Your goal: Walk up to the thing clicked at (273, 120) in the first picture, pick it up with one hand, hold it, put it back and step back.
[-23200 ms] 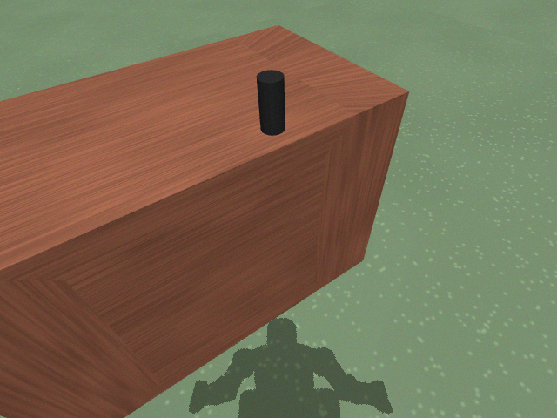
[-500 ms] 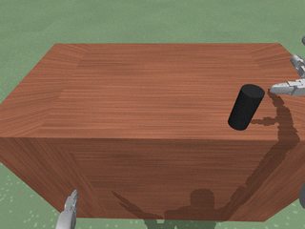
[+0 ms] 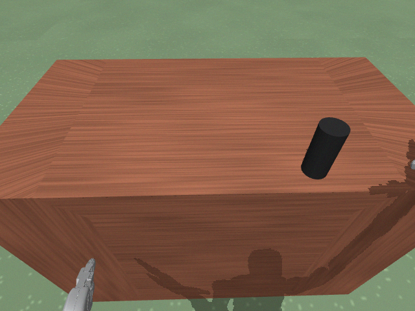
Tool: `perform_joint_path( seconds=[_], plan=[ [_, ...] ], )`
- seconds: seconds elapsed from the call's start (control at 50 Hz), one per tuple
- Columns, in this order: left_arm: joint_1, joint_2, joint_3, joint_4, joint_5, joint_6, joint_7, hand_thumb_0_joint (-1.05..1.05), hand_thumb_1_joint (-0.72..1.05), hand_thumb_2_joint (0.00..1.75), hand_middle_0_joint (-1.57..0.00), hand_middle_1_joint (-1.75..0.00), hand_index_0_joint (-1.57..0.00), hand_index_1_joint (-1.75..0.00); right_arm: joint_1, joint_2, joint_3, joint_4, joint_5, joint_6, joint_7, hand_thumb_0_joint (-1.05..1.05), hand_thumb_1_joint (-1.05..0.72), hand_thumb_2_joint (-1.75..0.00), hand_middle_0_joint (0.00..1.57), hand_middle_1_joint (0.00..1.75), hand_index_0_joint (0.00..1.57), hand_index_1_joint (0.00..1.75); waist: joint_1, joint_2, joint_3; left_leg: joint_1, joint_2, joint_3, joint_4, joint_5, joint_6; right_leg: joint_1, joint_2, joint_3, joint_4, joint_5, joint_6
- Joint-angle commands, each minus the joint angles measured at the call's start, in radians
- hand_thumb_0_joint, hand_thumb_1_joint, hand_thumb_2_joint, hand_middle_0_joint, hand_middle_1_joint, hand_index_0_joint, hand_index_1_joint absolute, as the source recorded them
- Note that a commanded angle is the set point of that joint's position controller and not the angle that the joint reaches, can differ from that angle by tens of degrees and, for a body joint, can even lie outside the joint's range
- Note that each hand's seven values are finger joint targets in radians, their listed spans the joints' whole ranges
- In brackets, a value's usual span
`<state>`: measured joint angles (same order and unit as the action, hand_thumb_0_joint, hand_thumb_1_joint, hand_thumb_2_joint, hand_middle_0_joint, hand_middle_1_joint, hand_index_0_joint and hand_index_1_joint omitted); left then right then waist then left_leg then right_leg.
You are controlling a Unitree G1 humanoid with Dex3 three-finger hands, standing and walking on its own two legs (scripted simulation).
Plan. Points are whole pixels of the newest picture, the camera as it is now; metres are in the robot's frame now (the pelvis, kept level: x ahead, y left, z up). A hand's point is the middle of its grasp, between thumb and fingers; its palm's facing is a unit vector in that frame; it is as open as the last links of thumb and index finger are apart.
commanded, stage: sink last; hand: right
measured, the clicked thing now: (323, 150) +0.42 -0.22 +0.10
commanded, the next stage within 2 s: home in 0.74 s
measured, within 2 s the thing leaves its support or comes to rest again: neither
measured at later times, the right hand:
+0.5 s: hand out of the picture +0.15 -0.25 +0.17, palm faces +0.43 +0.79 -0.44, open 17.7 cm
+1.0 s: hand out of the picture +0.15 -0.25 +0.17, palm faces +0.41 +0.81 -0.42, open 17.6 cm
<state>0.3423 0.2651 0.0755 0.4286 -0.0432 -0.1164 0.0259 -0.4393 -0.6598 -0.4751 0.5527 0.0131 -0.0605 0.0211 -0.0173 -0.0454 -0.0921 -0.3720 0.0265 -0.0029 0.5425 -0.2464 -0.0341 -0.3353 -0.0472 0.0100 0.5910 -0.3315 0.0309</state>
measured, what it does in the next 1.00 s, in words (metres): stands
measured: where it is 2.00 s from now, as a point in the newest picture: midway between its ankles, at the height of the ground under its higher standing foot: outside the picture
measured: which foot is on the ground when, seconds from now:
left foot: down 0.00-1.00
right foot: down 0.00-1.00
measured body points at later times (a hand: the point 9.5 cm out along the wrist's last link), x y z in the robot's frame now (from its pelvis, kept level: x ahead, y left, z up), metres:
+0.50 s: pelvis -0.01 +0.01 +0.00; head -0.03 +0.03 +0.45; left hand +0.17 +0.26 -0.07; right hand +0.13 -0.29 +0.20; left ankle +0.02 +0.15 -0.73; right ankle -0.02 -0.13 -0.73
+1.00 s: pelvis -0.03 +0.01 +0.01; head -0.04 +0.03 +0.46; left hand +0.15 +0.24 -0.07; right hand +0.12 -0.29 +0.19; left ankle +0.02 +0.15 -0.73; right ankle -0.02 -0.13 -0.73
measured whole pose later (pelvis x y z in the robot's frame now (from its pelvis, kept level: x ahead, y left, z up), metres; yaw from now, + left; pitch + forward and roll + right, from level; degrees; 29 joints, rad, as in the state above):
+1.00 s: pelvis -0.03 +0.01 +0.01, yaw -2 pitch -5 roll +0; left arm 0.29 0.18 0.10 0.54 -0.02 -0.15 0.04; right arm 0.44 -0.34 -0.37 -0.30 0.05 -0.35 -0.01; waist -0.06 -0.03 0.04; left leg -0.20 0.05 0.02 0.49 -0.21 -0.03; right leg -0.15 -0.03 0.03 0.48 -0.25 0.04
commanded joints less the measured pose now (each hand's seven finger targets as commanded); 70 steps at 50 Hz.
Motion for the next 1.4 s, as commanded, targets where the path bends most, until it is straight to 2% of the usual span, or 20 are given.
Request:
perform_joint_path(
  seconds=[0.0, 0.08, 0.16, 0.26, 0.32, 0.44, 0.48, 0.56, 0.68, 0.76, 0.8, 0.82, 0.84, 0.96, 1.1, 1.16, 1.2, 1.24, 1.26, 1.38],
  plan=[
    [0.015, 0.122, 0.081, -0.132, -0.01, -0.038, -0.004, 0.0, -0.54, 0.06, -0.05, -0.05, -0.05, -0.05, 0.019, -0.145, 0.0, -0.524, 0.038, -0.06, -0.003, 0.0, 0.55, -0.05, 0.06, 0.05, 0.05, 0.05, -0.006, -0.082, -0.162, 0.142, -0.041, 0.076, -0.046, 0.263, 0.049, 0.118, 0.03, -0.052, -0.091, 0.397, -0.014],
    [0.036, 0.117, 0.121, -0.126, -0.02, -0.013, -0.018, 0.0, -0.54, 0.06, -0.05, -0.05, -0.05, -0.05, 0.254, -0.107, -0.043, -0.904, 0.063, -0.07, -0.005, 0.0, 0.55, -0.05, 0.06, 0.05, 0.05, 0.05, -0.004, -0.056, -0.091, 0.154, -0.04, 0.082, -0.062, 0.253, 0.045, 0.121, 0.032, -0.056, -0.118, 0.366, -0.022],
    [-0.01, 0.145, 0.178, -0.109, -0.01, 0.011, -0.012, 0.0, -0.53, 0.05, -0.05, -0.05, -0.05, -0.04, 0.407, -0.094, -0.12, -1.092, 0.07, -0.084, -0.03, 0.0, 0.57, -0.04, 0.06, 0.05, 0.05, 0.05, -0.017, -0.077, -0.051, 0.193, -0.033, 0.083, -0.062, 0.258, 0.043, 0.129, 0.034, -0.041, -0.127, 0.393, -0.017],
    [-0.115, 0.056, 0.104, -0.156, 0.002, 0.007, -0.001, 0.0, -0.52, 0.04, -0.05, -0.04, -0.06, -0.03, 0.726, 0.093, -0.036, -1.147, 0.073, -0.13, -0.044, 0.0, 0.6, -0.04, 0.06, 0.05, 0.05, 0.05, -0.047, -0.011, 0.027, 0.219, -0.02, 0.078, -0.087, 0.148, 0.036, 0.065, 0.049, -0.042, -0.14, 0.249, -0.027],
    [-0.106, 0.078, 0.136, -0.154, 0.008, 0.009, 0.008, 0.0, -0.52, 0.03, -0.05, -0.04, -0.06, -0.03, 0.826, 0.114, -0.038, -1.151, 0.069, -0.158, -0.044, 0.0, 0.59, -0.04, 0.05, 0.05, 0.05, 0.05, -0.045, 0.013, 0.04, 0.212, -0.015, 0.076, -0.096, 0.097, 0.033, 0.067, 0.054, -0.043, -0.148, 0.197, -0.032],
    [-0.102, 0.11, 0.182, -0.143, 0.015, -0.017, 0.037, 0.0, -0.51, 0.03, -0.05, -0.05, -0.06, -0.03, 0.786, 0.093, -0.061, -1.17, 0.064, -0.209, -0.058, 0.0, 0.58, -0.04, 0.05, 0.05, 0.05, 0.06, -0.012, 0.033, 0.06, 0.165, -0.007, 0.074, -0.115, 0.012, 0.023, 0.095, 0.063, -0.039, -0.167, 0.099, -0.044],
    [-0.045, 0.058, 0.149, -0.076, 0.019, -0.024, 0.034, 0.0, -0.51, 0.03, -0.05, -0.05, -0.06, -0.03, 0.78, 0.107, -0.057, -1.149, 0.063, -0.219, -0.057, 0.0, 0.59, -0.04, 0.05, 0.06, 0.05, 0.06, -0.011, 0.016, 0.1, 0.146, -0.002, 0.073, -0.129, -0.03, 0.021, 0.088, 0.071, -0.042, -0.175, 0.059, -0.046],
    [-0.056, 0.045, 0.139, -0.051, 0.022, -0.044, 0.027, 0.0, -0.5, 0.02, -0.04, -0.05, -0.06, -0.03, 0.789, 0.107, -0.066, -1.111, 0.057, -0.243, -0.054, 0.0, 0.59, -0.04, 0.05, 0.06, 0.05, 0.06, -0.032, 0.012, 0.116, 0.155, -0.001, 0.077, -0.13, -0.02, 0.023, 0.082, 0.073, -0.04, -0.184, 0.078, -0.04],
    [-0.176, 0.093, 0.16, -0.085, 0.029, -0.08, 0.025, 0.0, -0.51, 0.04, -0.05, -0.05, -0.06, -0.04, 0.722, 0.064, -0.115, -1.061, 0.059, -0.291, -0.058, 0.0, 0.56, -0.04, 0.05, 0.05, 0.05, 0.05, -0.042, 0.06, 0.147, 0.146, 0.009, 0.057, -0.183, -0.175, 0.02, 0.062, 0.081, -0.038, -0.2, -0.027, -0.041],
    [-0.181, 0.083, 0.141, -0.092, 0.026, -0.097, 0.022, 0.0, -0.52, 0.05, -0.05, -0.06, -0.06, -0.05, 0.766, 0.099, -0.081, -1.032, 0.055, -0.325, -0.055, 0.0, 0.53, -0.05, 0.05, 0.05, 0.05, 0.05, -0.06, 0.054, 0.108, 0.195, -0.002, 0.07, -0.162, -0.103, 0.022, 0.076, 0.072, -0.036, -0.211, 0.026, -0.038],
    [-0.151, 0.055, 0.106, -0.091, 0.026, -0.098, 0.015, 0.0, -0.53, 0.06, -0.06, -0.06, -0.06, -0.06, 0.793, 0.108, -0.064, -1.041, 0.048, -0.338, -0.051, 0.0, 0.51, -0.05, 0.05, 0.05, 0.05, 0.05, -0.065, 0.032, 0.056, 0.233, -0.009, 0.079, -0.143, -0.025, 0.028, 0.098, 0.07, -0.038, -0.21, 0.095, -0.034],
    [-0.139, -0.01, 0.049, -0.075, 0.024, -0.095, 0.007, 0.0, -0.54, 0.06, -0.06, -0.06, -0.06, -0.06, 0.758, 0.13, -0.029, -1.115, 0.047, -0.35, -0.046, 0.0, 0.51, -0.06, 0.05, 0.05, 0.05, 0.05, -0.069, -0.005, 0.048, 0.24, -0.008, 0.078, -0.139, 0.0, 0.03, 0.11, 0.071, -0.041, -0.209, 0.12, -0.03],
    [-0.147, 0.051, 0.099, -0.099, 0.023, -0.1, 0.015, 0.0, -0.46, 0.14, -0.12, -0.14, -0.12, -0.14, 0.804, 0.111, -0.059, -1.03, 0.047, -0.343, -0.05, 0.0, 0.59, -0.03, 0.05, 0.04, 0.05, 0.04, -0.059, 0.031, 0.048, 0.244, -0.011, 0.079, -0.14, 0.014, 0.029, 0.115, 0.067, -0.039, -0.208, 0.127, -0.033],
    [-0.213, -0.057, -0.019, -0.028, 0.022, -0.088, 0.001, 0.0, 0.02, 0.54, -0.14, -0.2, -0.14, -0.19, 0.839, 0.184, 0.032, -0.981, 0.044, -0.331, -0.043, 0.0, 0.59, -0.03, 0.05, 0.05, 0.05, 0.05, -0.065, -0.024, 0.16, 0.211, -0.016, 0.08, -0.179, -0.093, 0.033, 0.055, 0.064, -0.041, -0.253, 0.021, -0.03],
    [-0.149, 0.113, 0.13, 0.026, 0.025, -0.093, 0.013, 0.0, 0.44, 0.64, -0.15, -0.22, -0.15, -0.22, 0.918, 0.283, 0.179, -0.865, 0.042, -0.289, -0.017, 0.0, 0.56, -0.05, 0.05, 0.05, 0.05, 0.05, 0.013, 0.045, 0.107, 0.182, -0.023, 0.098, -0.155, 0.029, 0.027, 0.144, 0.054, -0.038, -0.236, 0.117, -0.035],
    [-0.172, 0.075, 0.096, 0.006, 0.024, -0.091, 0.014, 0.0, 0.53, 0.69, -0.16, -0.24, -0.16, -0.24, 0.895, 0.295, 0.209, -0.806, 0.029, -0.27, -0.02, 0.0, 0.56, -0.05, 0.05, 0.05, 0.05, 0.05, 0.009, 0.095, 0.081, 0.19, -0.024, 0.104, -0.155, 0.048, 0.024, 0.157, 0.051, -0.03, -0.228, 0.142, -0.039],
    [-0.22, -0.023, 0.001, -0.022, 0.025, -0.094, 0.011, 0.0, 0.62, 0.74, -0.17, -0.25, -0.17, -0.25, 0.847, 0.309, 0.248, -0.787, 0.018, -0.263, -0.023, 0.0, 0.55, -0.05, 0.05, 0.05, 0.05, 0.05, 0.003, 0.089, 0.063, 0.196, -0.015, 0.092, -0.161, 0.047, 0.021, 0.154, 0.062, -0.037, -0.218, 0.138, -0.041],
    [-0.248, -0.016, -0.001, -0.014, 0.03, -0.087, 0.023, 0.0, 0.74, 0.81, -0.18, -0.27, -0.18, -0.27, 0.836, 0.315, 0.281, -0.714, 0.012, -0.249, -0.034, 0.0, 0.57, -0.04, 0.05, 0.05, 0.05, 0.05, 0.002, 0.09, 0.062, 0.203, -0.009, 0.084, -0.166, 0.041, 0.019, 0.137, 0.065, -0.04, -0.216, 0.128, -0.042],
    [-0.262, -0.091, -0.076, 0.019, 0.03, -0.084, 0.018, 0.0, 0.82, 0.86, -0.19, -0.29, -0.19, -0.29, 0.833, 0.334, 0.309, -0.691, 0.007, -0.242, -0.036, 0.0, 0.58, -0.04, 0.05, 0.05, 0.05, 0.05, -0.012, 0.035, 0.065, 0.201, -0.004, 0.078, -0.161, 0.036, 0.023, 0.127, 0.07, -0.043, -0.218, 0.122, -0.038],
    [-0.254, 0.022, -0.005, 0.081, 0.04, -0.077, 0.038, 0.0, 0.89, 0.9, -0.2, -0.3, -0.2, -0.3, 0.812, 0.345, 0.375, -0.437, -0.008, -0.197, -0.052, 0.0, 0.59, -0.03, 0.05, 0.04, 0.05, 0.04, 0.021, -0.022, 0.039, 0.198, -0.011, 0.075, -0.138, 0.095, 0.03, 0.113, 0.065, -0.047, -0.202, 0.16, -0.027]
  ],
)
